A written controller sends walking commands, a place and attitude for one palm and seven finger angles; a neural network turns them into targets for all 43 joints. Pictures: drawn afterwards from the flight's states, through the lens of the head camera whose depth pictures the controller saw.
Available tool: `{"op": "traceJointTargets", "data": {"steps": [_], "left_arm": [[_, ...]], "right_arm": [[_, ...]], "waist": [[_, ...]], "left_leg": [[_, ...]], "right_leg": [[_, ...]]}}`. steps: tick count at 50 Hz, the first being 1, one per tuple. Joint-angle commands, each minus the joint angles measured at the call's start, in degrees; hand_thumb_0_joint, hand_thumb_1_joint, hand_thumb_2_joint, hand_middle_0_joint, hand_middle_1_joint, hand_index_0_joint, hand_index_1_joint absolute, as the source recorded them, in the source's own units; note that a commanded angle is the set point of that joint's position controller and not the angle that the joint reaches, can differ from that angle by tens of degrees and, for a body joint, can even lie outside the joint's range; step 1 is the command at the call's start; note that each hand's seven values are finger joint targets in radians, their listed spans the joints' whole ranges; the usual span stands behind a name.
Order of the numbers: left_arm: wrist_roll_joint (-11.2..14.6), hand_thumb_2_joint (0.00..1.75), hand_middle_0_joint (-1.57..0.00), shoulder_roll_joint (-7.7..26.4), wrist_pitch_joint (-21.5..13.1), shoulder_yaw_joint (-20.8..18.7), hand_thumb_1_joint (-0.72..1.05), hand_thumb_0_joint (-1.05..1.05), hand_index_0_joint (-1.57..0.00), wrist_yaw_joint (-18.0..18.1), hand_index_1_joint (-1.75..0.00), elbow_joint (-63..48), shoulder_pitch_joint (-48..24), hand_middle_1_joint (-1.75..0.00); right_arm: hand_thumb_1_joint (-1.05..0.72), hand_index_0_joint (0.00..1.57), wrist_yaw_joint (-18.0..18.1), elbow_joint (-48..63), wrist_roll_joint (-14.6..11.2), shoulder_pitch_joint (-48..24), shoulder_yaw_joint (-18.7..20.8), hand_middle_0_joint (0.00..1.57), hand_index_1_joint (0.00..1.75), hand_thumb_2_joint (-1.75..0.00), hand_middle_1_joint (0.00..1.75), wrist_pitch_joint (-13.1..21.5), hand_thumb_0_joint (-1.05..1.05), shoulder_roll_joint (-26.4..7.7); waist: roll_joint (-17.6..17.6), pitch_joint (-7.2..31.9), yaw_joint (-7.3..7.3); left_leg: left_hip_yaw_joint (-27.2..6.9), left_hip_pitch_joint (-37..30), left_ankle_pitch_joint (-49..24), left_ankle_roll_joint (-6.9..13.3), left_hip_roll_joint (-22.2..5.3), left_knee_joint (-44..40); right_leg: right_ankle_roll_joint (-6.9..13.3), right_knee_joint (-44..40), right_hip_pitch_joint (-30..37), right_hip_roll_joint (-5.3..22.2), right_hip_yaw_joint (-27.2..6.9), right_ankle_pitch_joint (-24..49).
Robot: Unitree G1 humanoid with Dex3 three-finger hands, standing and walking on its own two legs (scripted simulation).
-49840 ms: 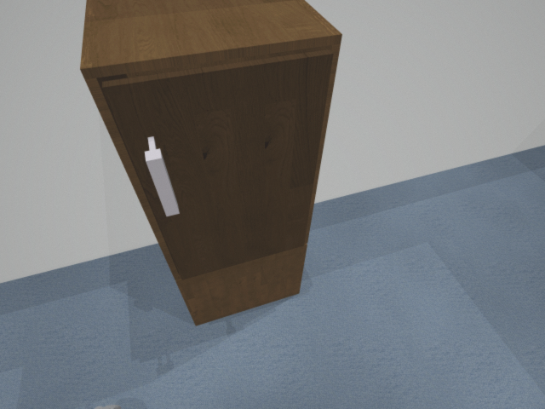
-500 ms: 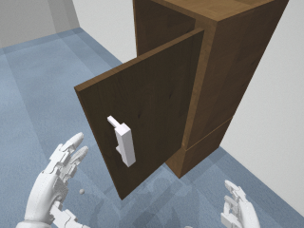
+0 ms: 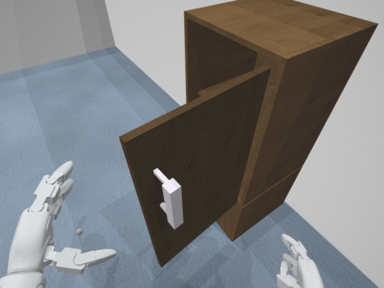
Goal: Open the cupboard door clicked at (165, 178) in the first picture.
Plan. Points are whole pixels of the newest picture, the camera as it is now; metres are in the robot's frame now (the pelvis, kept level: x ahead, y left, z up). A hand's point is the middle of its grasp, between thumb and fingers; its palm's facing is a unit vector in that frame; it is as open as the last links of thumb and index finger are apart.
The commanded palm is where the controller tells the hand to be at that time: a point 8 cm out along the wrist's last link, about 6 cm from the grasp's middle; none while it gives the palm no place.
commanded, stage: draw the hand back to the body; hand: left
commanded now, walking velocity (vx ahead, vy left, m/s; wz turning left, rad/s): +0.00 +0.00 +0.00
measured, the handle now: (167, 198) +0.28 +0.09 +0.06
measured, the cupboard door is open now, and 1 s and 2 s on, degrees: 96 96 96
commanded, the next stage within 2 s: step back with the hand held close in 0.84 s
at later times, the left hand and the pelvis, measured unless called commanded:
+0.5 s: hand (44, 189) +0.20 +0.26 +0.18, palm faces +0.44 -0.80 -0.41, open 8.6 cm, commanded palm +0.15 +0.29 +0.19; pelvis +0.01 +0.00 +0.02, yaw -1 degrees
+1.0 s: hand (51, 197) +0.19 +0.24 +0.18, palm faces +0.43 -0.81 -0.40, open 7.4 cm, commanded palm +0.14 +0.28 +0.19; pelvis +0.00 -0.02 +0.02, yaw -1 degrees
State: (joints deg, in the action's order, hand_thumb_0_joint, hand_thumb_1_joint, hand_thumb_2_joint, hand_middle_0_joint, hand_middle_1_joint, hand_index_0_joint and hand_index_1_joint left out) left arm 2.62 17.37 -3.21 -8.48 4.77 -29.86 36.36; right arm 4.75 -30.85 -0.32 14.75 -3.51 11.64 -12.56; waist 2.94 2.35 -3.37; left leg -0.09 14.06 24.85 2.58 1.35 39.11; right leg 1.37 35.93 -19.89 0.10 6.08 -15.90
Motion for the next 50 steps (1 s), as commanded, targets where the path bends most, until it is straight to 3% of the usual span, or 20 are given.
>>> {"op": "traceJointTargets", "data": {"steps": [1,3,8,12,16,17,18,21,23,27,28,32,34,39,41,47,48,49,50], "left_arm": [[-1.12,0.57,-0.17,8.34,-4.17,-7.86,0.13,0.0,-0.17,2.7,-0.3,-10.34,-4.77,-0.3],[-1.28,0.6,-0.18,8.31,-4.44,-7.92,0.2,0.0,-0.18,2.91,-0.3,-9.91,-6.6,-0.3],[-1.39,0.68,-0.18,9.66,-5.11,-10.35,0.37,0.0,-0.18,3.24,-0.3,-9.79,-7.9,-0.3],[-1.07,0.74,-0.19,10.29,-5.17,-12.55,0.51,0.0,-0.19,3.15,-0.3,-7.7,-9.62,-0.3],[-0.81,0.8,-0.19,11.18,-5.61,-14.63,0.65,0.0,-0.19,2.98,-0.3,-7.22,-12.31,-0.3],[-0.79,0.81,-0.19,12.19,-5.67,-15.82,0.69,0.0,-0.19,3.09,-0.3,-6.71,-12.66,-0.3],[-0.78,0.82,-0.19,12.47,-5.7,-16.24,0.73,0.0,-0.19,3.08,-0.3,-6.35,-12.99,-0.3],[-0.33,0.87,-0.2,12.9,-5.91,-17.42,0.83,0.0,-0.2,2.97,-0.3,-5.93,-14.37,-0.3],[-0.27,0.9,-0.2,13.66,-6.06,-18.37,0.9,0.0,-0.2,2.96,-0.3,-5.64,-15.96,-0.3],[-0.17,0.9,-0.2,11.1,-5.92,-15.86,0.9,0.0,-0.2,2.23,-0.3,-4.0,-14.93,-0.3],[-0.2,0.9,-0.2,11.08,-5.86,-15.8,0.9,0.0,-0.2,2.13,-0.3,-3.67,-14.61,-0.3],[-0.19,0.9,-0.2,12.76,-6.26,-17.26,0.9,0.0,-0.2,2.36,-0.3,-4.89,-14.2,-0.3],[-0.11,0.9,-0.2,13.42,-6.14,-17.9,0.9,0.0,-0.2,2.43,-0.3,-5.23,-14.33,-0.3],[-0.12,0.9,-0.2,12.61,-6.33,-17.04,0.9,0.0,-0.2,2.39,-0.3,-4.51,-15.77,-0.3],[-0.27,0.9,-0.2,12.53,-6.5,-16.81,0.9,0.0,-0.2,2.45,-0.3,-4.86,-16.55,-0.3],[-0.06,0.9,-0.2,12.71,-6.65,-16.94,0.9,0.0,-0.2,2.41,-0.3,-3.3,-15.71,-0.3],[-0.13,0.9,-0.2,14.49,-7.01,-17.46,0.9,0.0,-0.2,2.7,-0.3,-6.74,-21.47,-0.3],[-0.34,0.9,-0.2,20.46,-9.04,-24.73,0.9,0.0,-0.2,3.29,-0.3,-7.01,-24.26,-0.3],[-0.58,0.9,-0.2,15.66,-9.14,-21.45,0.9,0.0,-0.2,2.63,-0.3,-2.17,-18.0,-0.3]], "right_arm": [[-0.9,0.2,0.92,7.93,0.25,-6.65,2.74,0.2,0.3,-0.9,0.3,2.25,0.0,-5.76],[-0.9,0.2,0.84,7.24,0.33,-7.49,2.7,0.2,0.3,-0.9,0.3,2.18,0.0,-6.06],[-0.9,0.2,0.46,5.69,0.72,-8.42,3.02,0.2,0.3,-0.9,0.3,2.25,0.0,-6.29],[-0.9,0.2,0.07,4.66,0.81,-8.84,3.19,0.2,0.3,-0.9,0.3,1.35,0.0,-6.24],[-0.9,0.2,-0.19,4.12,0.79,-9.36,3.43,0.2,0.3,-0.9,0.3,0.53,0.0,-6.25],[-0.9,0.2,-0.17,3.88,0.83,-9.38,3.48,0.2,0.3,-0.9,0.3,0.39,0.0,-6.25],[-0.9,0.2,-0.15,3.66,0.85,-9.7,3.55,0.2,0.3,-0.9,0.3,0.18,0.0,-6.33],[-0.9,0.2,-0.34,3.42,0.8,-9.77,3.75,0.2,0.3,-0.9,0.3,-0.37,0.0,-6.22],[-0.9,0.2,-0.22,3.06,0.85,-10.08,3.84,0.2,0.3,-0.9,0.3,-0.52,0.0,-6.28],[-0.9,0.2,-0.84,3.04,0.71,-10.19,4.11,0.2,0.3,-0.9,0.3,-1.0,0.0,-6.49],[-0.9,0.2,-0.79,2.96,0.75,-10.4,4.19,0.2,0.3,-0.9,0.3,-1.05,0.0,-6.62],[-0.9,0.2,-0.92,3.21,0.91,-10.42,4.35,0.2,0.3,-0.9,0.3,-1.23,0.0,-6.5],[-0.9,0.2,-0.74,3.28,0.89,-10.69,4.28,0.2,0.3,-0.9,0.3,-1.31,0.0,-6.4],[-0.9,0.2,-0.51,3.01,0.69,-11.24,4.11,0.2,0.3,-0.9,0.3,-1.12,0.0,-6.1],[-0.9,0.2,-0.54,2.88,0.66,-11.29,4.12,0.2,0.3,-0.9,0.3,-0.82,0.0,-6.1],[-0.9,0.2,-0.52,2.57,0.73,-11.35,4.26,0.2,0.3,-0.9,0.3,-0.51,0.0,-6.05],[-0.9,0.2,-0.38,2.43,0.64,-11.98,4.12,0.2,0.3,-0.9,0.3,-0.31,0.0,-6.32],[-0.9,0.2,-0.15,4.83,-0.07,-9.92,4.01,0.2,0.3,-0.9,0.3,-1.52,0.0,-6.93],[-0.9,0.2,-0.31,3.83,0.32,-9.26,4.3,0.2,0.3,-0.9,0.3,-2.56,0.0,-6.18]], "waist": [[0.88,0.68,-0.05],[1.62,-0.2,-0.04],[1.66,1.83,-0.75],[-0.02,0.6,-0.81],[2.22,0.39,-0.89],[1.31,0.62,-1.08],[3.0,0.49,-1.17],[0.88,1.13,-1.09],[2.2,0.98,-1.05],[0.54,-0.14,-0.78],[1.77,-0.08,-0.91],[-0.35,2.11,-1.23],[0.95,2.1,-1.39],[1.37,-1.23,-0.82],[2.15,-0.66,-0.82],[-1.04,-0.79,-1.03],[1.83,0.73,-0.74],[-2.33,-6.05,2.27],[-5.5,-4.23,2.49]], "left_leg": [[-2.53,4.64,-17.92,-2.61,-2.47,-12.43],[-3.01,3.29,-18.75,-2.84,-2.73,-13.95],[-3.13,-0.52,-26.43,-3.59,-3.16,-16.32],[-2.64,-1.83,-27.3,-3.66,-3.11,-17.76],[-2.17,-3.22,-27.51,-3.73,-3.05,-18.92],[-2.18,-3.35,-27.48,-3.66,-3.05,-19.09],[-2.06,-3.59,-28.12,-3.74,-2.97,-19.27],[-1.67,-4.68,-28.24,-3.29,-3.03,-19.45],[-1.39,-5.09,-27.97,-3.07,-2.8,-19.67],[-1.29,-5.52,-27.87,-2.71,-3.07,-20.19],[-1.34,-5.62,-28.55,-2.78,-3.04,-20.3],[-1.19,-5.8,-27.84,-2.43,-2.72,-20.22],[-1.27,-5.77,-27.56,-2.45,-2.62,-20.35],[-1.1,-5.2,-21.58,-1.8,-2.41,-20.94],[-1.01,-5.53,-21.02,-1.66,-2.34,-20.93],[-0.87,-5.46,-20.02,-1.12,-2.29,-20.77],[-0.92,-6.24,-19.51,-1.09,-2.01,-20.57],[-2.42,-0.93,-13.45,-0.41,-2.94,-18.39],[-2.66,-1.92,-12.4,-0.21,-2.55,-15.87]], "right_leg": [[0.64,-7.46,12.4,1.16,-3.93,7.5],[0.75,-8.59,13.09,1.11,-3.72,7.37],[0.62,-9.99,16.89,1.13,-3.53,11.76],[0.57,-11.63,18.11,0.9,-3.78,13.25],[0.62,-12.88,19.13,0.9,-4.05,13.6],[0.65,-13.02,19.57,0.84,-4.07,13.82],[0.81,-13.34,19.95,0.92,-4.22,14.24],[0.57,-14.04,20.36,0.84,-4.44,15.08],[0.71,-14.75,20.77,0.97,-4.74,15.58],[0.35,-15.19,20.07,0.82,-4.53,15.1],[0.44,-15.23,20.33,0.94,-4.52,15.35],[0.38,-15.29,21.98,0.89,-4.9,16.3],[0.45,-15.32,22.2,1.01,-5.1,16.27],[0.48,-17.08,19.99,0.97,-5.47,11.53],[0.42,-17.25,20.08,0.95,-5.61,10.97],[0.19,-17.83,20.15,1.08,-5.91,10.16],[0.3,-18.14,20.42,1.31,-6.48,9.72],[0.42,-21.43,12.72,4.32,-13.05,9.14],[0.84,-22.34,11.6,6.2,-13.61,7.52]]}}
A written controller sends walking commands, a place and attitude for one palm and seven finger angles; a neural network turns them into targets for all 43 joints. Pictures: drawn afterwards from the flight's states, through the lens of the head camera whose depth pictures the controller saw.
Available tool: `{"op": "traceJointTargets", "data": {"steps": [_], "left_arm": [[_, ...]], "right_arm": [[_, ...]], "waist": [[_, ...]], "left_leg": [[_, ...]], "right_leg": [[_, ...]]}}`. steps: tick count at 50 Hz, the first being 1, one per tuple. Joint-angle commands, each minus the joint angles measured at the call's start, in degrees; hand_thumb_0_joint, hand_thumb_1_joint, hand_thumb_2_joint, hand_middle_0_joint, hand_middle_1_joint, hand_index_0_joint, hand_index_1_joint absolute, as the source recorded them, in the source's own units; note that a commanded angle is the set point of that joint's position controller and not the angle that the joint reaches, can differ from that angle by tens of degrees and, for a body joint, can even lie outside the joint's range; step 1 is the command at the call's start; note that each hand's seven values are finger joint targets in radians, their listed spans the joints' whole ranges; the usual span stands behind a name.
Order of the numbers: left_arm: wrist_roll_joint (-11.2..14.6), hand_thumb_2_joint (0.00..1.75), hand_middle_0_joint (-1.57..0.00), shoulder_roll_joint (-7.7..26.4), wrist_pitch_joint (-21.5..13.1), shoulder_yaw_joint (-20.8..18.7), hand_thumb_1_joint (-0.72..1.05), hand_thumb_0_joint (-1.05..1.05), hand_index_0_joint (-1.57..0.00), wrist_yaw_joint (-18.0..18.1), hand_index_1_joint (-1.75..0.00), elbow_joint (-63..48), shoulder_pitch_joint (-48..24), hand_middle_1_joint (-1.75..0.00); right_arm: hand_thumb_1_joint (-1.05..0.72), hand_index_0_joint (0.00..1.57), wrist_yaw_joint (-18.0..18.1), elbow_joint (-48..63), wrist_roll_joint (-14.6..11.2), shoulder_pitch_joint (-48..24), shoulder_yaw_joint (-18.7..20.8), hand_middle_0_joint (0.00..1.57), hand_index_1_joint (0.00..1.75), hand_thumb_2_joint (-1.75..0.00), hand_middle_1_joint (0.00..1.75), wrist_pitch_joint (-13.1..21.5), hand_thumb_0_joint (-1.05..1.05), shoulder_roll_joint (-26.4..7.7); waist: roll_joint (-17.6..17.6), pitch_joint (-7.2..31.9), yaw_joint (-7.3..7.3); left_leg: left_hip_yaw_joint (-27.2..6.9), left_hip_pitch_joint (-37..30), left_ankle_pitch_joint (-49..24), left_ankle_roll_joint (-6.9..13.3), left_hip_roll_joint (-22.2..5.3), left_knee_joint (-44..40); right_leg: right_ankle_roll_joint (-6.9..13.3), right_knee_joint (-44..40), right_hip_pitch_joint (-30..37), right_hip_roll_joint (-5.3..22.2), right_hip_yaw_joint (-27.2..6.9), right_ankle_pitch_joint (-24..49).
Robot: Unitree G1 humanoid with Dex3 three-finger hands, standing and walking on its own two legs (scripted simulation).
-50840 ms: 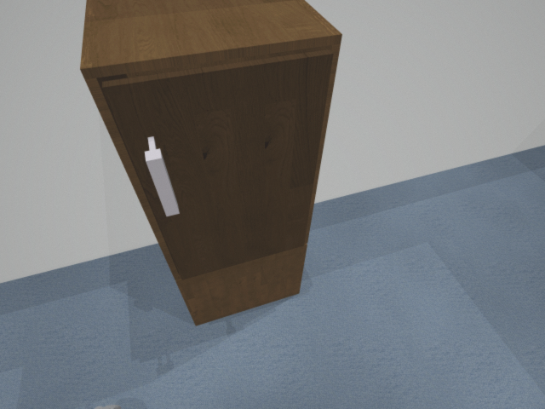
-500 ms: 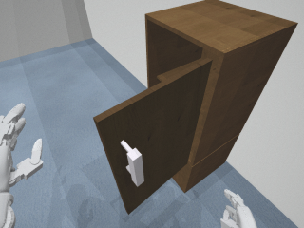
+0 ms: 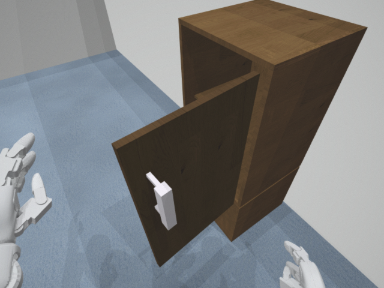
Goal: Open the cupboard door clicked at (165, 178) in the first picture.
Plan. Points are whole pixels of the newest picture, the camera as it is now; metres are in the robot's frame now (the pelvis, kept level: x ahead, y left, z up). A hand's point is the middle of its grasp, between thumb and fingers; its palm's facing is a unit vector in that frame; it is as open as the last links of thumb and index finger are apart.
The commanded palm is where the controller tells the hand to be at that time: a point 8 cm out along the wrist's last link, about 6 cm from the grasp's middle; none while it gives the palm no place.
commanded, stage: step back with the hand held close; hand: left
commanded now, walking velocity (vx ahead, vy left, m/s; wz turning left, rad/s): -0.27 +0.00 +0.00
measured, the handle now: (160, 200) +0.28 +0.11 +0.04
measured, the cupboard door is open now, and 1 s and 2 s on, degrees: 96 96 96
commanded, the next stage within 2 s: stop stepping back and stand still in 1.14 s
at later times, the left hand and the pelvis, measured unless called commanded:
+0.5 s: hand (11, 228) +0.14 +0.29 +0.15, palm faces +0.42 -0.76 -0.50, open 7.4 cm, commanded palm +0.08 +0.33 +0.17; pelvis -0.06 +0.03 -0.02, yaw +0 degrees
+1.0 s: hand out of the picture +0.06 +0.30 +0.16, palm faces +0.43 -0.75 -0.51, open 7.4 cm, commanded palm -0.02 +0.34 +0.17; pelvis -0.15 +0.03 -0.02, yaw +1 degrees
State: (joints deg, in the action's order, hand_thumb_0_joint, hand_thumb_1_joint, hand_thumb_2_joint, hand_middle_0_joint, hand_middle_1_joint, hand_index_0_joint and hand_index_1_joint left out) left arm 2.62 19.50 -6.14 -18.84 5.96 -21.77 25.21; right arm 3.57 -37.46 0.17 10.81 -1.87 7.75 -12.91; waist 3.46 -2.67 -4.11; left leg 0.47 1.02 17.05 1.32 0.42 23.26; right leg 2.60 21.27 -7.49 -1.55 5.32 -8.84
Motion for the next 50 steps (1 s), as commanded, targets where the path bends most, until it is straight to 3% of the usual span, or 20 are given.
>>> {"op": "traceJointTargets", "data": {"steps": [1,4,8,11,14,18,22,25,28,31,33,36,39,42,44,45,46,47,48,50], "left_arm": [[-0.83,0.9,-0.2,12.82,-6.02,-10.02,0.9,0.0,-0.2,1.27,-0.3,-10.28,-4.48,-0.3],[-0.81,0.9,-0.2,12.32,-6.97,-9.66,0.9,0.0,-0.2,1.42,-0.3,-12.34,-0.48,-0.3],[-0.59,0.9,-0.2,13.8,-7.3,-11.62,0.9,0.0,-0.2,2.19,-0.3,-16.21,4.56,-0.3],[-0.54,0.9,-0.2,14.49,-7.16,-12.88,0.9,0.0,-0.2,2.56,-0.3,-17.84,5.86,-0.3],[-0.41,0.9,-0.2,15.13,-7.31,-14.01,0.9,0.0,-0.2,3.07,-0.3,-18.26,6.42,-0.3],[-0.87,0.9,-0.2,14.17,-7.44,-13.54,0.9,0.0,-0.2,3.33,-0.3,-17.49,6.23,-0.3],[-2.75,0.9,-0.2,12.87,-7.98,-13.02,0.9,0.0,-0.2,3.76,-0.3,-18.44,3.19,-0.3],[-4.47,0.9,-0.2,12.04,-8.54,-12.65,0.9,0.0,-0.2,4.19,-0.3,-18.97,-0.01,-0.3],[-4.53,0.9,-0.2,12.48,-8.95,-12.81,0.9,0.0,-0.2,4.4,-0.3,-18.63,-0.66,-0.3],[-2.45,0.9,-0.2,12.94,-9.44,-11.71,0.9,0.0,-0.2,3.34,-0.3,-18.71,-0.04,-0.3],[-1.95,0.9,-0.2,12.85,-9.58,-11.04,0.9,0.0,-0.2,3.19,-0.3,-20.5,-0.28,-0.3],[-1.26,0.9,-0.2,14.65,-9.7,-13.4,0.9,0.0,-0.2,3.44,-0.3,-22.19,4.34,-0.3],[-0.91,0.9,-0.2,15.91,-10.14,-15.23,0.9,0.0,-0.2,3.74,-0.3,-22.13,6.75,-0.3],[-0.9,0.9,-0.2,16.5,-10.79,-15.85,0.9,0.0,-0.2,4.31,-0.3,-21.53,6.15,-0.3],[-1.05,0.9,-0.2,16.64,-11.25,-15.94,0.9,0.0,-0.2,4.53,-0.3,-21.99,4.97,-0.3],[-1.23,0.9,-0.2,16.53,-11.54,-16.46,0.9,0.0,-0.2,4.68,-0.3,-21.46,5.19,-0.3],[-1.65,0.9,-0.2,15.47,-11.87,-16.49,0.9,0.0,-0.2,4.56,-0.3,-21.97,5.3,-0.3],[-2.47,0.9,-0.2,15.32,-12.06,-17.04,0.9,0.0,-0.2,4.5,-0.3,-22.36,3.88,-0.3],[-2.95,0.9,-0.2,16.11,-12.07,-16.69,0.9,0.0,-0.2,4.49,-0.3,-21.18,2.13,-0.3],[-2.59,0.9,-0.2,15.26,-11.88,-15.86,0.9,0.0,-0.2,4.18,-0.3,-19.7,1.7,-0.3]], "right_arm": [[-0.9,0.2,0.6,10.79,-0.08,-5.89,2.83,0.2,0.3,-0.9,0.3,0.8,0.0,-6.04],[-0.9,0.2,0.63,11.15,0.16,-5.72,2.94,0.2,0.3,-0.9,0.3,-0.15,0.0,-6.29],[-0.9,0.2,0.92,12.41,0.14,-6.08,3.69,0.2,0.3,-0.9,0.3,-1.02,0.0,-7.03],[-0.9,0.2,1.09,13.88,-0.22,-5.76,4.35,0.2,0.3,-0.9,0.3,-1.98,0.0,-6.93],[-0.9,0.2,1.42,14.14,-0.57,-5.16,4.88,0.2,0.3,-0.9,0.3,-2.39,0.0,-6.79],[-0.9,0.2,1.57,14.13,-0.43,-5.82,4.91,0.2,0.3,-0.9,0.3,-2.38,0.0,-7.33],[-0.9,0.2,1.91,15.25,0.29,-4.77,5.02,0.2,0.3,-0.9,0.3,-2.01,0.0,-8.27],[-0.9,0.2,2.24,15.15,1.41,-3.96,5.67,0.2,0.3,-0.9,0.3,-1.35,0.0,-8.41],[-0.9,0.2,2.23,14.84,1.72,-3.04,5.89,0.2,0.3,-0.9,0.3,-0.77,0.0,-8.02],[-0.9,0.2,1.13,13.93,0.3,-2.93,5.38,0.2,0.3,-0.9,0.3,-0.41,0.0,-6.92],[-0.9,0.2,0.97,13.45,0.03,-3.28,5.32,0.2,0.3,-0.9,0.3,-0.53,0.0,-6.3],[-0.9,0.2,0.82,13.93,-0.19,-3.65,5.22,0.2,0.3,-0.9,0.3,-0.79,0.0,-6.07],[-0.9,0.2,0.76,13.95,-0.35,-4.21,4.91,0.2,0.3,-0.9,0.3,-1.46,0.0,-5.58],[-0.9,0.2,0.96,13.25,-0.49,-4.51,4.75,0.2,0.3,-0.9,0.3,-1.83,0.0,-5.57],[-0.9,0.2,1.41,13.52,-0.39,-4.83,4.69,0.2,0.3,-0.9,0.3,-1.51,0.0,-6.14],[-0.9,0.2,1.66,13.77,-0.16,-4.68,4.81,0.2,0.3,-0.9,0.3,-1.22,0.0,-6.9],[-0.9,0.2,1.83,14.34,0.21,-5.16,4.98,0.2,0.3,-0.9,0.3,-0.46,0.0,-7.84],[-0.9,0.2,1.93,14.19,0.86,-5.02,5.27,0.2,0.3,-0.9,0.3,0.39,0.0,-7.98],[-0.9,0.2,2.02,13.4,1.07,-5.03,5.28,0.2,0.3,-0.9,0.3,1.03,0.0,-6.85],[-0.9,0.2,1.22,11.94,0.45,-4.11,6.21,0.2,0.3,-0.9,0.3,2.25,0.0,-6.68]], "waist": [[-6.27,2.05,3.22],[-2.09,7.13,3.39],[1.77,12.36,3.01],[-3.32,13.4,3.09],[-4.81,13.61,3.55],[-0.43,9.17,3.3],[4.48,5.05,3.19],[6.34,2.88,3.64],[1.04,2.6,4.24],[-3.31,9.37,5.04],[-3.5,13.35,4.99],[-3.96,13.97,4.64],[-6.39,9.57,4.7],[-7.09,6.55,4.72],[-2.92,5.24,4.84],[2.36,4.91,4.8],[11.13,5.88,4.5],[16.55,6.97,4.24],[14.59,6.1,4.65],[5.17,8.83,4.08]], "left_leg": [[-2.8,9.73,-5.57,1.07,-1.37,1.72],[-2.48,10.25,-7.31,0.48,-1.64,2.57],[-3.78,11.95,-15.43,0.17,-3.25,0.62],[-4.93,15.22,-17.21,-0.01,-4.08,1.22],[-5.14,16.57,-16.69,-0.33,-4.03,2.83],[-7.6,21.96,-8.24,1.32,-5.76,-1.01],[-12.07,37.13,6.43,4.04,-10.72,-8.75],[-13.78,42.78,13.88,6.0,-13.31,-10.96],[-12.23,37.03,4.97,5.31,-11.17,-4.87],[-6.56,21.06,-10.24,0.66,-5.14,5.54],[-5.46,14.94,-14.85,-0.37,-4.19,8.08],[-5.35,15.35,-5.69,0.69,-3.56,8.4],[-4.71,17.41,5.13,0.55,-2.05,11.47],[-4.27,14.25,6.86,0.15,-1.66,15.36],[-7.68,15.51,8.79,1.03,-4.14,8.27],[-11.67,20.76,12.82,2.39,-7.18,1.76],[-18.82,31.92,20.87,4.95,-13.47,-9.51],[-25.78,41.28,27.02,7.6,-19.46,-18.4],[-26.01,42.27,23.95,8.59,-21.11,-19.51],[-20.0,32.86,15.88,8.33,-19.52,-13.98]], "right_leg": [[0.03,-8.16,-1.91,8.9,-13.48,0.91],[0.93,-5.36,-1.13,10.93,-12.6,4.57],[0.14,1.3,2.15,9.1,-9.88,13.26],[-0.33,4.78,3.01,8.16,-9.55,16.25],[0.45,6.41,1.77,9.44,-10.89,18.58],[-0.99,8.16,-1.43,7.13,-10.26,8.99],[-2.86,19.7,5.78,2.89,-7.32,3.74],[-3.27,25.58,7.01,1.17,-7.12,-2.97],[-2.38,19.36,2.99,1.91,-8.08,0.02],[0.83,10.03,-4.76,8.42,-15.63,16.65],[1.52,9.23,-6.8,9.35,-16.02,18.89],[1.28,5.98,-8.96,9.48,-16.98,8.34],[2.41,0.6,-15.43,11.37,-18.92,-5.75],[3.1,-2.73,-24.16,13.07,-18.48,-14.59],[1.06,1.81,-24.8,9.37,-15.05,-15.59],[-0.63,7.49,-21.21,5.66,-12.7,-15.88],[-2.75,20.15,-10.06,0.21,-8.51,-12.68],[-3.81,36.14,-0.95,-3.83,-6.43,-12.84],[-3.6,45.66,-2.34,-3.55,-8.49,-15.41],[-3.33,46.53,-7.59,-2.61,-9.22,-17.08]]}}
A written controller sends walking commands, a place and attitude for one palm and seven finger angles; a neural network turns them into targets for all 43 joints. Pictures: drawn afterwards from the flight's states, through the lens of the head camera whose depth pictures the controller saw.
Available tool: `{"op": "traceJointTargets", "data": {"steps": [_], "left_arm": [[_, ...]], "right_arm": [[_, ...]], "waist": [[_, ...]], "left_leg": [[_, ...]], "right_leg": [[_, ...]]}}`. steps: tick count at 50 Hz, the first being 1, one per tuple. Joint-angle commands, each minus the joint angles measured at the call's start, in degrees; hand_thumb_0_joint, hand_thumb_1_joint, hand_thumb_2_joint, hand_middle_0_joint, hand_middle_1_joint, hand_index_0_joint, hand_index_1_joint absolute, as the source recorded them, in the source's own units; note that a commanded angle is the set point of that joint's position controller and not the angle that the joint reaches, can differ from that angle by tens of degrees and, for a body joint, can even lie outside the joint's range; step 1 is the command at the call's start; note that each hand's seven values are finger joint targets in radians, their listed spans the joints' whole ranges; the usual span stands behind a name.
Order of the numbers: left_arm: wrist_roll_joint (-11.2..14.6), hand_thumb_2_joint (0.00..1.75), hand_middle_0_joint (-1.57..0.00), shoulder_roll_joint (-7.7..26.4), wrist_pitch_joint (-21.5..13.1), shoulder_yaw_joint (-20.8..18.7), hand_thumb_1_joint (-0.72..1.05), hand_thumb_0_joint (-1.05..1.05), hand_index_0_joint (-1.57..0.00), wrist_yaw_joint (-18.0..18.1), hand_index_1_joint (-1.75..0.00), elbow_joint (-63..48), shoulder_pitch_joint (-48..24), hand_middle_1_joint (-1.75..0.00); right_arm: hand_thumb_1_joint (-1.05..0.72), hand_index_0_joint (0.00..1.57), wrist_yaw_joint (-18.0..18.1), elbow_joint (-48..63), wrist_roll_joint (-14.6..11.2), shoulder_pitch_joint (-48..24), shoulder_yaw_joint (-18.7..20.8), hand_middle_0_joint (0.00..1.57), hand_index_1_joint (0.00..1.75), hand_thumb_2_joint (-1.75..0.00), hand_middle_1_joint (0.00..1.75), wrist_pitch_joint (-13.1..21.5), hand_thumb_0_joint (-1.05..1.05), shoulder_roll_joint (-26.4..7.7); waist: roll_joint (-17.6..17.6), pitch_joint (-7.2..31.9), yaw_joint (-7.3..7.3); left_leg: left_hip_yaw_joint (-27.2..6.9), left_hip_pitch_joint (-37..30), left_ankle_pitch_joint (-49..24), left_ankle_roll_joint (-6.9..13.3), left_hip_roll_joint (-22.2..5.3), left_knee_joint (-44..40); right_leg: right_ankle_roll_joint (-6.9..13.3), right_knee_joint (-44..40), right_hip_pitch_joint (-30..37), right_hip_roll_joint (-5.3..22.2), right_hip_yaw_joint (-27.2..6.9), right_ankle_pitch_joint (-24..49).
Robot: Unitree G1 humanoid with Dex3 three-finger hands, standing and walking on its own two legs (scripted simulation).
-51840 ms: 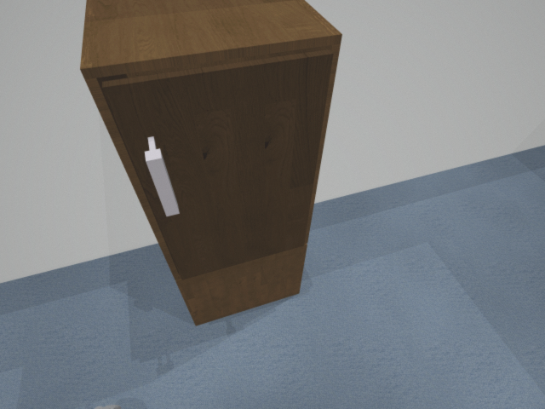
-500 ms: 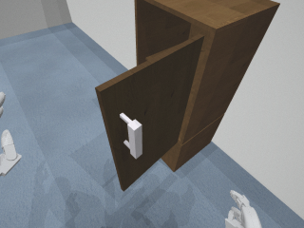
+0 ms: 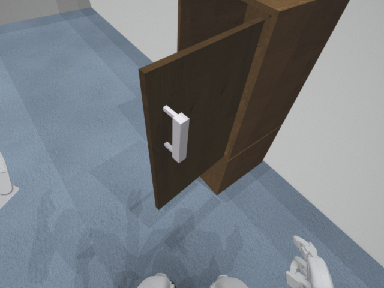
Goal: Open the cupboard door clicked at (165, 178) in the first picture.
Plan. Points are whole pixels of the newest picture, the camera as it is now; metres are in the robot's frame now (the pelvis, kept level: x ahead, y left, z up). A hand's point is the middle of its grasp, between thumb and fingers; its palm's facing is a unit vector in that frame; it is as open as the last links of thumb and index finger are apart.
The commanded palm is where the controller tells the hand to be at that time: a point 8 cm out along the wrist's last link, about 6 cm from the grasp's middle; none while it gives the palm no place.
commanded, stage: step back with the hand held close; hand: left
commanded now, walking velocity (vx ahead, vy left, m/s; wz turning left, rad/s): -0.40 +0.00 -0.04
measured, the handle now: (173, 134) +0.43 +0.07 +0.06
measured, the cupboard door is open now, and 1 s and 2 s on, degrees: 96 96 96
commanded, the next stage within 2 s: stop stepping back and stand still in 0.14 s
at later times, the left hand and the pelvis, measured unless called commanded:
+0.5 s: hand (24, 234) +0.15 +0.22 +0.19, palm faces +0.27 -0.83 -0.48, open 7.4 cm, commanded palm +0.08 +0.27 +0.19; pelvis -0.09 -0.01 +0.01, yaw -7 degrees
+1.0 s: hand out of the picture +0.07 +0.21 +0.18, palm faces +0.38 -0.81 -0.44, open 7.4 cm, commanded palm +0.01 +0.27 +0.19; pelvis -0.15 -0.03 +0.01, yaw -3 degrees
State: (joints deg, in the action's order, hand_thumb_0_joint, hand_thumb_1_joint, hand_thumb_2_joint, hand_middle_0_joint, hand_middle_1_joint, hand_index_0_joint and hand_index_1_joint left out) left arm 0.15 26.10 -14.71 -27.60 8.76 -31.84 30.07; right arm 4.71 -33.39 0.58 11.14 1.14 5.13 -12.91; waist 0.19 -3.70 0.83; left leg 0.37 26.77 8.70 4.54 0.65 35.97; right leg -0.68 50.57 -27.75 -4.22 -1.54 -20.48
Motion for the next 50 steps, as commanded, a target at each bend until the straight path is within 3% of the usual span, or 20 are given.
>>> {"op": "traceJointTargets", "data": {"steps": [1,9,10,12,14,16,18,19,20,21,23,25,30,31,32,33,36,39,45,50], "left_arm": [[0.53,0.9,-0.2,7.76,-2.7,-6.04,0.9,0.0,-0.2,1.38,-0.3,-9.41,-2.55,-0.3],[2.3,0.9,-0.2,6.06,-0.66,-0.52,0.9,0.0,-0.2,1.0,-0.3,-13.11,-5.37,-0.3],[2.6,0.9,-0.2,7.58,-1.13,-1.55,0.9,0.0,-0.2,0.75,-0.3,-13.59,-5.43,-0.3],[3.24,0.9,-0.2,12.33,-2.19,-4.95,0.9,0.0,-0.2,0.6,-0.3,-14.71,-5.18,-0.3],[3.55,0.9,-0.2,16.42,-3.23,-9.65,0.9,0.0,-0.2,1.05,-0.3,-15.49,-3.7,-0.3],[2.48,0.9,-0.2,13.04,-1.62,-8.39,0.9,0.0,-0.2,0.0,-0.3,-13.25,-2.05,-0.3],[3.11,0.9,-0.2,10.79,0.97,-7.98,0.9,0.0,-0.2,-0.19,-0.3,-10.86,2.03,-0.3],[3.44,0.9,-0.2,9.62,1.4,-7.51,0.9,0.0,-0.2,-0.3,-0.3,-10.63,3.51,-0.3],[3.38,0.9,-0.2,9.91,1.28,-7.07,0.9,0.0,-0.2,-0.26,-0.3,-11.89,3.45,-0.3],[3.08,0.9,-0.2,10.29,0.85,-6.45,0.9,0.0,-0.2,-0.2,-0.3,-12.21,1.98,-0.3],[3.52,0.9,-0.2,9.1,0.52,-5.96,0.9,0.0,-0.2,-0.25,-0.3,-6.84,2.13,-0.3],[3.11,0.9,-0.2,10.26,1.25,-6.82,0.9,0.0,-0.2,0.29,-0.3,-8.16,2.94,-0.3],[1.49,0.9,-0.2,8.99,1.05,-5.39,0.9,0.0,-0.2,0.52,-0.3,-9.93,7.47,-0.3],[1.22,0.9,-0.2,9.61,0.99,-5.44,0.9,0.0,-0.2,0.45,-0.3,-9.12,7.61,-0.3],[0.89,0.9,-0.2,10.2,1.03,-5.31,0.9,0.0,-0.2,0.32,-0.3,-8.89,6.54,-0.3],[1.15,0.9,-0.2,12.48,0.97,-6.87,0.9,0.0,-0.2,0.32,-0.3,-10.49,4.13,-0.3],[0.91,0.9,-0.2,11.99,-0.31,-6.01,0.9,0.0,-0.2,0.31,-0.3,-9.73,-6.39,-0.3],[0.2,0.9,-0.2,8.2,-0.21,-2.31,0.9,0.0,-0.2,0.31,-0.3,-2.03,-6.89,-0.3],[-0.18,0.9,-0.2,7.19,0.16,-1.71,0.9,0.0,-0.2,1.39,-0.3,-1.66,-5.01,-0.3],[0.75,0.9,-0.2,8.83,-1.03,-3.95,0.9,0.0,-0.2,1.4,-0.3,-9.17,-3.31,-0.3]], "right_arm": [[-0.9,0.2,-0.17,7.38,-0.26,-4.38,3.39,0.2,0.3,-0.9,0.3,5.44,0.0,-6.56],[-0.9,0.2,-1.31,3.8,0.38,-4.15,1.69,0.2,0.3,-0.9,0.3,6.48,0.0,-5.8],[-0.9,0.2,-1.43,3.74,0.38,-4.13,1.6,0.2,0.3,-0.9,0.3,6.11,0.0,-5.42],[-0.9,0.2,-1.11,3.12,-0.11,-4.84,0.94,0.2,0.3,-0.9,0.3,4.59,0.0,-3.85],[-0.9,0.2,-0.51,5.21,0.79,-6.94,-0.39,0.2,0.3,-0.9,0.3,4.79,0.0,-3.23],[-0.9,0.2,-0.07,6.65,-1.2,-6.41,-0.45,0.2,0.3,-0.9,0.3,4.67,0.0,-3.15],[-0.9,0.2,0.62,7.01,-1.14,-6.81,-1.01,0.2,0.3,-0.9,0.3,4.19,0.0,-3.85],[-0.9,0.2,0.97,6.28,-1.08,-5.44,-0.84,0.2,0.3,-0.9,0.3,4.45,0.0,-4.85],[-0.9,0.2,0.65,6.29,-0.71,-4.67,-0.13,0.2,0.3,-0.9,0.3,5.17,0.0,-6.6],[-0.9,0.2,-0.01,6.16,-0.6,-2.61,0.2,0.2,0.3,-0.9,0.3,5.97,0.0,-6.41],[-0.9,0.2,-0.51,5.21,-0.41,-2.18,0.49,0.2,0.3,-0.9,0.3,7.49,0.0,-6.54],[-0.9,0.2,-0.3,5.35,-0.41,-2.1,0.42,0.2,0.3,-0.9,0.3,7.3,0.0,-6.3],[-0.9,0.2,-0.01,8.06,0.1,-5.17,0.51,0.2,0.3,-0.9,0.3,5.47,0.0,-6.79],[-0.9,0.2,-0.03,8.21,0.17,-5.18,0.72,0.2,0.3,-0.9,0.3,4.87,0.0,-6.51],[-0.9,0.2,-0.12,8.17,0.27,-4.74,1.16,0.2,0.3,-0.9,0.3,4.16,0.0,-6.06],[-0.9,0.2,-0.16,7.72,0.29,-4.97,1.62,0.2,0.3,-0.9,0.3,3.6,0.0,-6.43],[-0.9,0.2,-0.11,4.37,0.63,-2.4,1.09,0.2,0.3,-0.9,0.3,4.59,0.0,-5.91],[-0.9,0.2,1.12,3.69,0.69,-1.7,0.81,0.2,0.3,-0.9,0.3,4.9,0.0,-5.34],[-0.9,0.2,1.63,3.97,0.79,0.22,0.39,0.2,0.3,-0.9,0.3,6.24,0.0,-5.21],[-0.9,0.2,0.54,7.47,-0.31,-1.51,1.46,0.2,0.3,-0.9,0.3,5.83,0.0,-7.77]], "waist": [[5.88,10.46,-1.24],[15.05,14.94,-1.6],[11.93,15.48,-1.85],[-5.26,14.56,-1.91],[-7.84,12.08,-3.41],[-14.15,13.22,-2.14],[-4.24,13.16,0.21],[6.02,15.11,1.04],[18.06,17.23,-0.02],[21.21,17.2,-0.46],[9.07,9.89,-0.31],[5.49,10.52,-0.09],[14.41,6.02,-1.08],[9.55,5.54,-1.21],[-1.48,4.85,-1.3],[-13.66,4.79,-1.71],[-7.3,4.92,1.33],[-3.21,4.09,0.55],[-5.7,7.14,-1.0],[6.4,10.98,-0.9]], "left_leg": [[-16.84,0.22,19.44,4.35,-17.65,-24.9],[-7.07,-16.46,9.11,-5.08,-11.41,-28.52],[-4.83,-18.83,3.29,-6.68,-9.89,-23.64],[0.09,-22.12,2.69,-7.54,-3.66,0.2],[1.1,-7.9,14.55,-7.01,-0.61,18.29],[0.81,1.7,11.84,-5.5,-0.76,14.18],[3.93,-8.79,-1.05,-4.25,0.5,-2.29],[2.04,-19.59,-19.04,-3.02,-0.27,-9.2],[-8.16,-28.67,-37.02,-0.05,-8.27,-10.56],[-16.15,-28.84,-40.77,2.65,-14.5,-13.5],[-19.99,-20.82,-18.04,3.79,-15.88,-19.63],[-17.74,-15.83,-6.89,1.02,-14.36,-22.38],[-6.55,8.33,29.94,-2.77,-7.74,-27.86],[-4.61,8.81,28.62,-3.26,-5.68,-21.54],[-1.45,5.47,23.77,-4.22,-1.36,-5.67],[-1.27,1.02,17.52,-4.92,1.33,16.01],[-2.29,2.23,9.47,-5.46,-3.27,28.27],[2.24,-5.85,9.62,-4.28,-3.67,15.39],[5.74,-10.93,13.98,-1.9,-0.6,-8.84],[-8.27,-13.56,-4.95,0.42,-10.45,-15.21]], "right_leg": [[-0.09,13.93,8.63,0.65,-1.15,-6.34],[2.98,-24.41,15.98,0.38,6.27,-8.83],[4.17,-32.8,15.59,2.37,4.6,-4.28],[9.36,-40.36,4.59,17.47,-8.95,7.99],[12.29,-35.65,7.5,25.26,-9.16,29.1],[9.03,-25.67,22.95,19.79,-1.88,49.63],[4.78,-16.94,20.17,15.56,2.89,46.21],[1.31,-10.35,14.75,11.72,5.2,39.63],[-0.83,-2.51,6.51,5.9,6.08,14.16],[-0.3,3.18,3.21,3.49,2.69,-11.19],[0.19,0.8,2.31,3.26,0.98,-14.61],[-0.09,-3.5,8.34,4.31,2.43,-8.43],[1.74,-17.25,29.83,2.58,8.63,-4.18],[2.83,-22.69,29.12,4.63,6.03,-6.08],[5.75,-33.52,21.02,11.53,-3.81,-14.94],[10.9,-45.1,6.74,25.29,-23.99,-25.53],[9.82,-44.06,2.72,24.39,-19.2,-20.51],[7.11,-41.89,-0.52,19.65,-9.12,-20.32],[4.72,-37.9,12.91,17.4,-8.01,-14.29],[1.06,-16.04,17.96,7.27,1.93,14.76]]}}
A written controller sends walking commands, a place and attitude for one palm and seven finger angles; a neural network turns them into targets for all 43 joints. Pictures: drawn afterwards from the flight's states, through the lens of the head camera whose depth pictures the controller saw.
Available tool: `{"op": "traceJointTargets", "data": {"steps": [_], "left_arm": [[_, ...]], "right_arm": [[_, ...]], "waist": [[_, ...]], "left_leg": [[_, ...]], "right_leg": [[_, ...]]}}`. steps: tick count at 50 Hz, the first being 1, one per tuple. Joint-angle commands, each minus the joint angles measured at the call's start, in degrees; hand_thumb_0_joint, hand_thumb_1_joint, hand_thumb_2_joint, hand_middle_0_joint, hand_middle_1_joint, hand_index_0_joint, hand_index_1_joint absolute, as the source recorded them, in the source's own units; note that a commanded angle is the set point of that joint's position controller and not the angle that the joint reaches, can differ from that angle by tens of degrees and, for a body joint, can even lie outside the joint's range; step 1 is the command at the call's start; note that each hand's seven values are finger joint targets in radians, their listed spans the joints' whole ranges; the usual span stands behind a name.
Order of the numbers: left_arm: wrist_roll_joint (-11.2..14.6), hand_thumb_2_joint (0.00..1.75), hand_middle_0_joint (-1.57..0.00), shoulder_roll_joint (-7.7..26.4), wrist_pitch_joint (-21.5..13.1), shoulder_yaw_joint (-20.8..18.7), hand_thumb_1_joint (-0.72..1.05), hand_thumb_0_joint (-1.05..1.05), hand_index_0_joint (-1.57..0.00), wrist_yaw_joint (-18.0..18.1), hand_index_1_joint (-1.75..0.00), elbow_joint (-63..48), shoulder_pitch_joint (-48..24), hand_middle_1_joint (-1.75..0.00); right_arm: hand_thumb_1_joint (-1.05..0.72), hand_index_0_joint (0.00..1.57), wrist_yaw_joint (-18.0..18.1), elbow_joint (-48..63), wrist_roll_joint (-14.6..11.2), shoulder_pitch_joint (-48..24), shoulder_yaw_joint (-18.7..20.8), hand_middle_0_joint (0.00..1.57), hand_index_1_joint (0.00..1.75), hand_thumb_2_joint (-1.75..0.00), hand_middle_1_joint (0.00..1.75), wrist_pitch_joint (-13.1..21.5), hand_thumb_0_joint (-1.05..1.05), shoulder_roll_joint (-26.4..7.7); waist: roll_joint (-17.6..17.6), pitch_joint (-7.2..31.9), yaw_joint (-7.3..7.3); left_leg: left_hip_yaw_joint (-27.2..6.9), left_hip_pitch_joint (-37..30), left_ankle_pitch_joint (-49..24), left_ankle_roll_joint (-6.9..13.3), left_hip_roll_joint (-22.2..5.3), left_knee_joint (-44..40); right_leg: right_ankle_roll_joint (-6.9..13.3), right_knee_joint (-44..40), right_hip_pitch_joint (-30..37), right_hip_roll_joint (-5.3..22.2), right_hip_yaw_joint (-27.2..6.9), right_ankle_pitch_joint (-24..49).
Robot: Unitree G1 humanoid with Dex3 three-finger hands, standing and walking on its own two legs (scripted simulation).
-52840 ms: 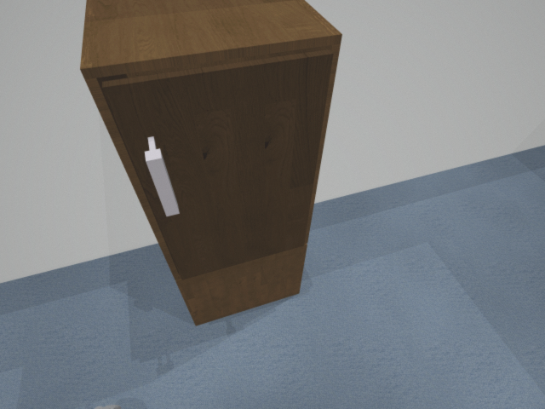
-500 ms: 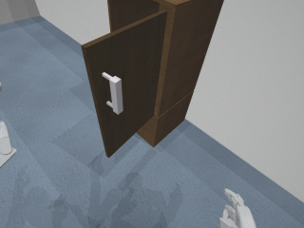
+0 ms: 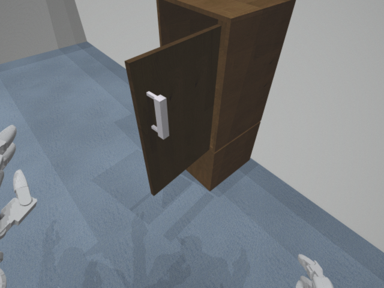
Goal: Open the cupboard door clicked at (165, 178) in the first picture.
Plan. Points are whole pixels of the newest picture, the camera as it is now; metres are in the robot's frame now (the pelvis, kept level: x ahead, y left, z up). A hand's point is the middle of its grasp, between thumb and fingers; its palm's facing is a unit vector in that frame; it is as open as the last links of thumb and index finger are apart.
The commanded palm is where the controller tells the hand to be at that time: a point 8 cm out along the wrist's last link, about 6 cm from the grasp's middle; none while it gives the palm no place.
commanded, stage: stop stepping back and stand still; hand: left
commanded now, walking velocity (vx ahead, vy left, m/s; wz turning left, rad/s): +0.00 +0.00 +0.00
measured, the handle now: (157, 115) +0.58 +0.13 +0.05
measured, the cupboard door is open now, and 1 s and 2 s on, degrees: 96 96 96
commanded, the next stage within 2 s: let the arm hang, fingers relaxed in 0.52 s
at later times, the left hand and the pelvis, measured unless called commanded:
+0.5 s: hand (7, 212) +0.19 +0.29 +0.16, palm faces +0.40 -0.79 -0.47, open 7.4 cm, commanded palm +0.13 +0.33 +0.18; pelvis -0.02 +0.03 +0.00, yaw -1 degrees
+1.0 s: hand out of the picture +0.01 +0.21 -0.17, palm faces +0.02 -0.98 -0.18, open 7.1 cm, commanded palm none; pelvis -0.04 +0.03 +0.00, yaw +3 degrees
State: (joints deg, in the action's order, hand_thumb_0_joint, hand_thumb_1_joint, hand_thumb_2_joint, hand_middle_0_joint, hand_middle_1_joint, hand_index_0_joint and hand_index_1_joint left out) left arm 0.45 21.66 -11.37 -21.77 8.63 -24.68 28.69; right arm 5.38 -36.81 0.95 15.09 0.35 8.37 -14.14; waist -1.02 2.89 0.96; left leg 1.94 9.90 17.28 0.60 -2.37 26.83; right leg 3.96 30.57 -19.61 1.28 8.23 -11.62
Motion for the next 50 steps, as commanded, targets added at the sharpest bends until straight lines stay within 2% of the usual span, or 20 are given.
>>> {"op": "traceJointTargets", "data": {"steps": [1,3,7,9,11,14,20,24,27,30,31,32,33,36,38,39,40,43,46,50], "left_arm": [[0.74,0.9,-0.2,13.24,-4.41,-10.46,0.9,0.0,-0.2,1.18,-0.3,-14.21,0.77,-0.3],[0.6,0.9,-0.2,13.39,-4.15,-10.41,0.9,0.0,-0.2,0.96,-0.3,-14.5,-0.13,-0.3],[0.56,0.9,-0.2,13.09,-3.99,-9.88,0.9,0.0,-0.2,0.94,-0.3,-9.72,-3.18,-0.3],[0.59,0.9,-0.2,12.17,-3.28,-9.21,0.9,0.0,-0.2,1.01,-0.3,-8.92,-3.35,-0.3],[0.83,0.9,-0.2,11.6,-3.25,-8.73,0.9,0.0,-0.2,0.87,-0.3,-9.46,-2.89,-0.3],[0.52,0.9,-0.2,11.3,-3.8,-8.65,0.9,0.0,-0.2,0.65,-0.3,-12.04,-2.6,-0.3],[0.06,0.9,-0.2,11.47,-4.39,-8.53,0.9,0.0,-0.2,0.62,-0.3,-12.22,-3.11,-0.3],[0.41,0.9,-0.2,11.59,-4.49,-8.99,0.9,0.0,-0.2,0.57,-0.3,-12.46,-2.03,-0.3],[0.57,0.9,-0.2,11.57,-4.44,-9.44,0.9,0.0,-0.2,0.71,-0.3,-12.52,-0.79,-0.3],[0.7,0.9,-0.2,11.74,-4.59,-10.11,0.9,0.0,-0.2,0.74,-0.3,-12.93,0.7,-0.3],[-2.94,0.9,-0.2,2.66,4.57,16.13,0.9,0.0,-0.2,-7.98,-0.3,32.25,-5.68,-0.3],[-2.48,0.9,-0.2,1.15,9.37,13.67,0.9,0.0,-0.2,-8.92,-0.3,33.57,-5.18,-0.3],[-2.5,0.9,-0.2,0.15,10.53,14.22,0.9,0.0,-0.2,-9.18,-0.3,32.77,-5.31,-0.3],[-2.65,0.9,-0.2,0.83,11.08,14.74,0.9,0.0,-0.2,-8.83,-0.3,39.23,-10.21,-0.3],[-3.11,0.9,-0.2,3.11,10.56,15.05,0.9,0.0,-0.2,-8.6,-0.3,46.36,-11.06,-0.3],[-3.17,0.9,-0.2,4.65,10.53,15.36,0.9,0.0,-0.2,-8.61,-0.3,49.57,-12.05,-0.3],[-2.86,0.9,-0.2,6.24,10.82,15.84,0.9,0.0,-0.2,-8.71,-0.3,52.72,-14.04,-0.3],[-2.32,0.9,-0.2,6.23,11.67,17.3,0.9,0.0,-0.2,-8.38,-0.3,60.11,-19.99,-0.3],[-1.66,0.9,-0.2,4.03,11.95,18.54,0.9,0.0,-0.2,-8.3,-0.3,66.99,-18.92,-0.3],[-1.54,0.9,-0.2,2.46,11.35,18.22,0.9,0.0,-0.2,-8.07,-0.3,75.02,-16.11,-0.3]], "right_arm": [[-0.9,0.2,-0.38,9.93,-0.99,-5.78,1.91,0.2,0.3,-0.9,0.3,2.54,0.0,-5.53],[-0.9,0.2,-0.59,9.81,-0.95,-6.22,1.61,0.2,0.3,-0.9,0.3,2.74,0.0,-5.05],[-0.9,0.2,-1.09,8.61,-1.14,-4.45,1.86,0.2,0.3,-0.9,0.3,2.64,0.0,-4.36],[-0.9,0.2,-1.09,8.19,-1.09,-4.69,1.46,0.2,0.3,-0.9,0.3,2.47,0.0,-3.98],[-0.9,0.2,-0.89,8.35,-0.72,-5.26,1.09,0.2,0.3,-0.9,0.3,2.33,0.0,-4.32],[-0.9,0.2,-0.58,9.54,-0.73,-6.49,1.06,0.2,0.3,-0.9,0.3,2.55,0.0,-5.03],[-0.9,0.2,-0.77,9.68,-0.65,-6.18,1.27,0.2,0.3,-0.9,0.3,3.37,0.0,-4.76],[-0.9,0.2,-1.13,9.48,-0.56,-5.8,1.51,0.2,0.3,-0.9,0.3,3.19,0.0,-4.49],[-0.9,0.2,-1.15,9.42,-0.52,-5.79,1.55,0.2,0.3,-0.9,0.3,2.69,0.0,-4.33],[-0.9,0.2,-0.89,9.99,-0.52,-6.14,1.68,0.2,0.3,-0.9,0.3,2.38,0.0,-4.51],[-0.9,0.2,-5.65,-4.38,-1.09,-8.61,5.49,0.2,0.3,-0.9,0.3,2.73,0.0,-16.79],[-0.9,0.2,-5.92,-3.43,-0.77,-5.3,5.11,0.2,0.3,-0.9,0.3,-1.28,0.0,-13.36],[-0.9,0.2,-5.49,-2.23,-0.6,-5.25,5.16,0.2,0.3,-0.9,0.3,-2.09,0.0,-13.27],[-0.9,0.2,-5.14,-2.76,0.52,-5.21,3.69,0.2,0.3,-0.9,0.3,-3.82,0.0,-12.57],[-0.9,0.2,-5.02,-4.03,0.5,-4.83,3.62,0.2,0.3,-0.9,0.3,-4.52,0.0,-12.24],[-0.9,0.2,-4.99,-4.85,0.16,-4.04,3.61,0.2,0.3,-0.9,0.3,-5.05,0.0,-11.74],[-0.9,0.2,-5.13,-6.04,-0.17,-2.8,3.31,0.2,0.3,-0.9,0.3,-6.09,0.0,-10.82],[-0.9,0.2,-5.13,-10.0,0.44,-1.66,2.64,0.2,0.3,-0.9,0.3,-7.94,0.0,-10.07],[-0.9,0.2,-5.27,-12.54,0.87,-3.5,1.7,0.2,0.3,-0.9,0.3,-8.16,0.0,-9.69],[-0.9,0.2,-4.89,-15.78,0.63,-1.47,1.83,0.2,0.3,-0.9,0.3,-8.53,0.0,-8.63]], "waist": [[9.94,4.39,-1.32],[9.56,-0.69,-1.02],[-6.66,-0.4,-0.32],[-5.6,-0.22,-0.22],[-1.03,-0.89,-0.2],[9.16,-1.56,-1.15],[4.13,-0.09,-1.45],[1.75,1.13,-1.05],[2.2,0.76,-0.97],[4.12,0.36,-1.01],[7.48,-5.88,2.44],[8.48,-2.08,0.63],[9.69,-2.92,0.39],[0.71,0.17,-0.14],[-10.34,4.64,-1.25],[-12.82,5.19,-1.11],[-13.19,3.85,-0.03],[-5.4,0.09,1.24],[9.4,-3.9,-0.62],[7.9,-1.78,-1.45]], "left_leg": [[-7.31,5.91,-11.12,3.95,-6.92,-6.32],[-3.11,11.98,-4.42,2.72,-4.02,-5.76],[0.69,9.67,3.3,1.16,1.49,7.44],[0.39,5.86,3.52,1.48,0.9,6.14],[-1.59,3.63,0.83,1.7,-0.2,-1.1],[-7.65,10.23,-0.13,2.95,-5.34,-10.7],[-3.5,11.58,-6.55,1.3,-3.0,-6.98],[-1.73,8.61,-2.62,0.61,-0.24,-2.46],[-2.06,8.31,0.23,0.82,-0.23,-3.54],[-3.75,10.15,-0.5,0.98,-1.67,-7.15],[-8.63,15.59,-11.56,2.5,-3.88,1.16],[-8.33,13.66,-17.47,1.92,-5.32,-1.84],[-8.28,13.62,-22.44,2.37,-6.73,-2.69],[-13.73,12.39,-23.88,5.78,-9.29,-2.44],[-9.28,10.95,-20.76,3.86,-4.54,3.04],[-5.89,10.13,-14.1,2.42,-0.39,6.65],[-4.11,8.06,-2.46,1.7,2.47,8.39],[-4.11,2.6,0.01,2.24,1.92,6.13],[-9.17,10.04,2.99,2.92,-1.66,-4.36],[-8.04,10.87,6.68,2.3,-0.95,-5.36]], "right_leg": [[-3.83,2.79,10.16,1.94,-7.15,3.62],[-3.25,-0.22,11.58,3.0,-9.1,3.13],[-0.19,-13.86,6.89,11.42,-20.4,-9.58],[0.34,-15.5,3.76,12.36,-19.34,-13.28],[-1.46,-11.69,2.52,8.55,-13.78,-12.84],[-4.34,-1.38,8.94,2.2,-7.82,-2.74],[-3.93,-2.27,14.45,3.15,-8.48,8.31],[-2.44,-8.44,11.68,5.97,-12.7,2.59],[-2.64,-10.17,9.9,5.7,-12.28,-3.64],[-3.26,-7.52,11.7,3.78,-10.04,-1.16],[-2.11,2.64,2.78,6.42,-6.77,7.85],[-1.91,3.82,2.59,4.63,-7.63,4.96],[-2.08,6.54,2.14,2.89,-6.94,2.22],[-1.93,9.81,2.58,1.4,-8.15,-4.23],[-0.6,3.49,9.37,4.04,-10.76,10.34],[1.01,0.13,10.68,7.95,-14.83,16.57],[3.17,-4.68,6.81,11.9,-18.48,10.12],[2.52,-9.87,-0.76,9.81,-17.39,-9.41],[-0.6,-7.07,3.74,4.91,-13.96,-12.0],[-0.24,-9.84,9.22,5.29,-13.95,-11.1]]}}
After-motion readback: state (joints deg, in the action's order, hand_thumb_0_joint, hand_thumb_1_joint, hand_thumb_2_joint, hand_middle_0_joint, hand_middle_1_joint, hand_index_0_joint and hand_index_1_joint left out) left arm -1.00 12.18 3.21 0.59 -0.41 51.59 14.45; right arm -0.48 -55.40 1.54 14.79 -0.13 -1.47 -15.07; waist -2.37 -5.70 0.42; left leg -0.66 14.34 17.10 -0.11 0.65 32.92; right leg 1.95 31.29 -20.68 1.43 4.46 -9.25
